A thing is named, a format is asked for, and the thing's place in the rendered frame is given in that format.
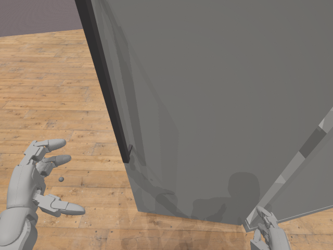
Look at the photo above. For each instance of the left robot hand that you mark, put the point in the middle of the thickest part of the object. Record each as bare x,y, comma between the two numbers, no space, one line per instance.
28,176

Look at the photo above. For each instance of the fridge door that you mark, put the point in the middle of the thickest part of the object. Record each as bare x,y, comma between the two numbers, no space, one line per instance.
215,96

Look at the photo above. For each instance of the handle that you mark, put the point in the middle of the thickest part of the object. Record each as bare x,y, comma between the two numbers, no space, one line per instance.
86,13

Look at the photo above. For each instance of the left robot forearm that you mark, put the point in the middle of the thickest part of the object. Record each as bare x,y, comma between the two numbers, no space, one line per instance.
17,228

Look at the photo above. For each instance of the right robot hand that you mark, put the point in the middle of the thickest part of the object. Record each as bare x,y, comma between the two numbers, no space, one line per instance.
275,236

